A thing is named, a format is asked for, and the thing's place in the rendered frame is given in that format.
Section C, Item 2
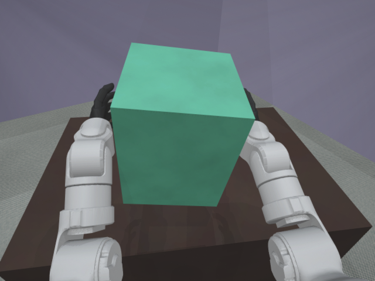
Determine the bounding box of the pedestal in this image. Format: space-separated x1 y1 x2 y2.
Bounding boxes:
0 107 372 281

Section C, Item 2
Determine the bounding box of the robot right hand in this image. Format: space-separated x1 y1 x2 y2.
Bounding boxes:
244 88 260 121

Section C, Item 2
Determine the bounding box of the robot left upper arm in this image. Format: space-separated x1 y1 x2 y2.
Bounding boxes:
50 237 123 281

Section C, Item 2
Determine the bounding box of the robot right forearm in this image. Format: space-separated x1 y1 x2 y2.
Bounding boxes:
240 121 342 267

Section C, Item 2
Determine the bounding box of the carton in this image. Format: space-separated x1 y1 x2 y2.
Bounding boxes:
110 43 255 207

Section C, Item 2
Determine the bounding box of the robot right upper arm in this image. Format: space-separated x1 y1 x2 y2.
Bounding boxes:
268 226 369 281

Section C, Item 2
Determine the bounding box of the robot left forearm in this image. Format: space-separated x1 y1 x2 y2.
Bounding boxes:
49 118 115 281

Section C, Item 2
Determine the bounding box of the robot left hand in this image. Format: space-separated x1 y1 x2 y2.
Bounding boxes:
89 83 115 128

